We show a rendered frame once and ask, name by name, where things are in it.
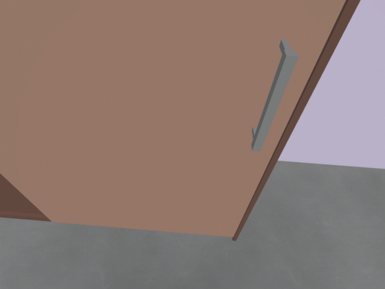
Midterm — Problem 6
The handle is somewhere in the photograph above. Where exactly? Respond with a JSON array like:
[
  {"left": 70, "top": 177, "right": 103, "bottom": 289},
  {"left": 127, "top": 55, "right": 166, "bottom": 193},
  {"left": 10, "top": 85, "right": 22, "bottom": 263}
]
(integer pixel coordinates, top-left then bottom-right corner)
[{"left": 251, "top": 40, "right": 298, "bottom": 152}]

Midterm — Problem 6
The wardrobe door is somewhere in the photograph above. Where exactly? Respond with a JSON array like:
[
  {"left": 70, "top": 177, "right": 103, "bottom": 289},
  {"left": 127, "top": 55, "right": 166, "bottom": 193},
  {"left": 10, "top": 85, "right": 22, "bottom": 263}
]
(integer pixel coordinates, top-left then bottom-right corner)
[
  {"left": 0, "top": 174, "right": 43, "bottom": 214},
  {"left": 0, "top": 0, "right": 346, "bottom": 237}
]

